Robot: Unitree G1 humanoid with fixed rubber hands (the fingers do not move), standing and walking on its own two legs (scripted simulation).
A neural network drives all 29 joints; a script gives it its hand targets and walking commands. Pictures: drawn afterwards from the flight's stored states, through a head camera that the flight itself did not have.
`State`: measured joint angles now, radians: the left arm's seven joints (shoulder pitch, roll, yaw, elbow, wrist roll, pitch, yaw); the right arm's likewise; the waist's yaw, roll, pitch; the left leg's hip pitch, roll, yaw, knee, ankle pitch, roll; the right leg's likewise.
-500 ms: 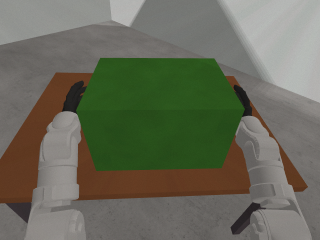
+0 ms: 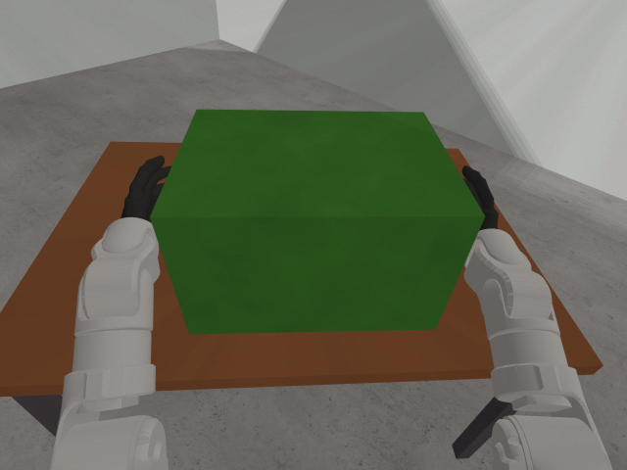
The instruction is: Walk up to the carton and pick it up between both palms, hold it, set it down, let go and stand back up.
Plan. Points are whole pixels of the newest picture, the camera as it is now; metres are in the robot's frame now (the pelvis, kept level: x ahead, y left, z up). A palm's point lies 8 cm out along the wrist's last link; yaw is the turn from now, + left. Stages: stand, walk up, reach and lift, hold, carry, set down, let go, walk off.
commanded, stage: hold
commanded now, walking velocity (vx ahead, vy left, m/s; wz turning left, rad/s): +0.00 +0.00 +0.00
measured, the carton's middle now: (313, 216) +0.39 -0.01 +0.15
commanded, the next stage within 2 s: none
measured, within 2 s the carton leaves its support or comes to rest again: neither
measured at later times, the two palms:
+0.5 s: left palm (143, 222) +0.36 +0.20 +0.17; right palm (474, 231) +0.35 -0.21 +0.17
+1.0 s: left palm (144, 225) +0.36 +0.20 +0.16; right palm (473, 232) +0.35 -0.21 +0.16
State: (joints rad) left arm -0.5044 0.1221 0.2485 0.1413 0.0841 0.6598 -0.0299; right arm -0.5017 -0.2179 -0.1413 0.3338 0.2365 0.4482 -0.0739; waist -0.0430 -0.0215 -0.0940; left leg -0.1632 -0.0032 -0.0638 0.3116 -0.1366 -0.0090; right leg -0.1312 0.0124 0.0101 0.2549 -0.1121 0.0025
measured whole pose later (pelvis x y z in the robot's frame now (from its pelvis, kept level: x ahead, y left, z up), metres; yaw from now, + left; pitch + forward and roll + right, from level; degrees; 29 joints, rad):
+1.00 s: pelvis +0.00 +0.00 +0.00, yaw -1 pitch -1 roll -1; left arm -0.50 0.12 0.28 0.16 0.10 0.67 -0.05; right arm -0.51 -0.21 -0.13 0.36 0.22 0.46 -0.07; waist -0.04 -0.03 -0.09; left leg -0.16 0.00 -0.05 0.31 -0.14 -0.01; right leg -0.13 0.01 0.02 0.26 -0.11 0.00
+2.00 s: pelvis +0.00 +0.00 +0.00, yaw +0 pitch -1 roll -1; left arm -0.52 0.14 0.27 0.19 0.09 0.64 -0.05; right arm -0.53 -0.20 -0.13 0.35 0.22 0.46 -0.09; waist -0.04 -0.02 -0.09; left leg -0.17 0.00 -0.06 0.31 -0.14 -0.01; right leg -0.13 0.01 0.01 0.25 -0.11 0.00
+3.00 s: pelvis +0.00 +0.00 +0.00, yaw +0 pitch -1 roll -1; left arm -0.50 0.12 0.27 0.17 0.10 0.66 -0.05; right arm -0.51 -0.20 -0.14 0.35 0.22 0.46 -0.07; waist -0.04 -0.03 -0.10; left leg -0.16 0.00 -0.06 0.32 -0.14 -0.01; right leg -0.13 0.01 0.01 0.26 -0.12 0.00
